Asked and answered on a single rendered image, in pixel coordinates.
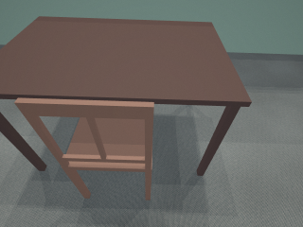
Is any table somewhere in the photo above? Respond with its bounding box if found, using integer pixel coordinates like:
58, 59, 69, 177
0, 16, 252, 176

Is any chair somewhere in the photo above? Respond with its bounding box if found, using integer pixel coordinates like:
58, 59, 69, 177
14, 97, 154, 201

